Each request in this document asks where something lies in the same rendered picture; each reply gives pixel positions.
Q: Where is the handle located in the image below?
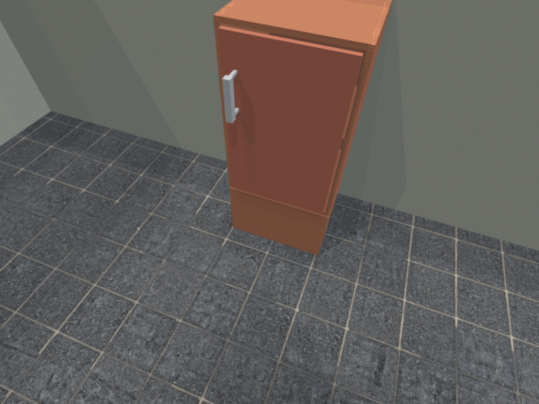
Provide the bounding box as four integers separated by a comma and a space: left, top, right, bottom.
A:
222, 70, 239, 123

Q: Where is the cupboard door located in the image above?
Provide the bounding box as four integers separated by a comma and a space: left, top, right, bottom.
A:
218, 26, 364, 215

